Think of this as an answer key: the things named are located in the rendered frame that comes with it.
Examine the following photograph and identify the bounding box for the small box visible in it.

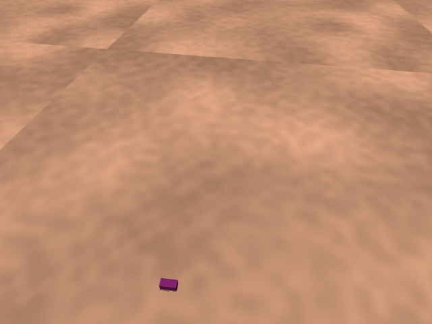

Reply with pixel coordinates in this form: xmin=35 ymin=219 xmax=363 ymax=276
xmin=159 ymin=278 xmax=178 ymax=291

